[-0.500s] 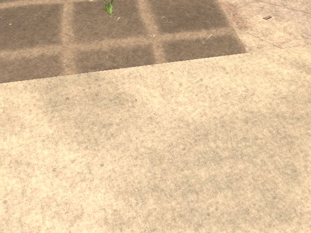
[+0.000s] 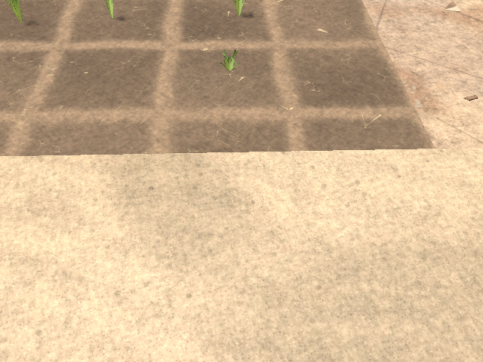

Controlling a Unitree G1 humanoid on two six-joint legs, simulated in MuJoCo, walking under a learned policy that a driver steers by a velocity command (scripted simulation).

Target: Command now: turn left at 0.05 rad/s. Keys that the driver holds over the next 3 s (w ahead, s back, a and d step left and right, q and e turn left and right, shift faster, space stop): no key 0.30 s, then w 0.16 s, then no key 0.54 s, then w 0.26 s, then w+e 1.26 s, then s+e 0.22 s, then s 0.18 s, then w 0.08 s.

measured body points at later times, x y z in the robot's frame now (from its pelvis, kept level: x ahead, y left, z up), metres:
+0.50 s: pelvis +0.06 +0.00 +0.00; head +0.05 -0.01 +0.45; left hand +0.07 +0.24 -0.15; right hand +0.01 -0.24 -0.16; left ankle -0.02 +0.11 -0.74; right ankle +0.08 -0.09 -0.73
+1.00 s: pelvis +0.15 -0.03 +0.00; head +0.15 -0.03 +0.45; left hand +0.14 +0.18 -0.16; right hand +0.17 -0.25 -0.16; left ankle +0.16 +0.09 -0.74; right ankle +0.11 -0.10 -0.74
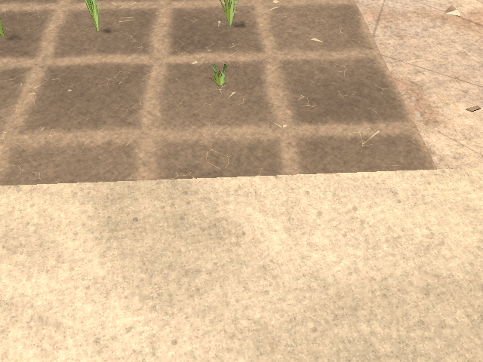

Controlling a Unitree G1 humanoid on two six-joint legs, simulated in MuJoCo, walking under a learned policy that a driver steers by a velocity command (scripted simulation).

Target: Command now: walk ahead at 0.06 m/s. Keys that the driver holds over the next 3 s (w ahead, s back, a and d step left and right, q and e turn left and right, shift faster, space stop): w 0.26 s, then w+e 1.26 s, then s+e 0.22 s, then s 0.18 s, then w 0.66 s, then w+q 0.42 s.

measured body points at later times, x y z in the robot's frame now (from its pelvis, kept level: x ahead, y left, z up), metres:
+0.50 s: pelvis +0.15 +0.06 +0.00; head +0.17 +0.07 +0.45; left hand +0.20 +0.30 -0.15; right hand +0.10 -0.17 -0.14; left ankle +0.10 +0.12 -0.74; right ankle +0.13 -0.07 -0.66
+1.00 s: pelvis +0.41 +0.00 +0.00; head +0.43 -0.01 +0.45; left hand +0.51 +0.24 -0.14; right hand +0.46 -0.28 -0.12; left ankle +0.49 +0.15 -0.65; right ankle +0.40 -0.02 -0.74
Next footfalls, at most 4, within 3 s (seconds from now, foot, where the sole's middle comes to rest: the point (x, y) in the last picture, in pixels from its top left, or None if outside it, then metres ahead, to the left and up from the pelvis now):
0.30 left None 0.14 0.13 -0.78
0.78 right None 0.44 -0.03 -0.78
1.34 left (266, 270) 0.82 -0.04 -0.78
1.82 right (350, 273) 0.81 -0.30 -0.78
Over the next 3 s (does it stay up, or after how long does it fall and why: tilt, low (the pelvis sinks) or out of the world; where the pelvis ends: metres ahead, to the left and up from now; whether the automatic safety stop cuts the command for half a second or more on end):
stays up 0.94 -0.43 0.00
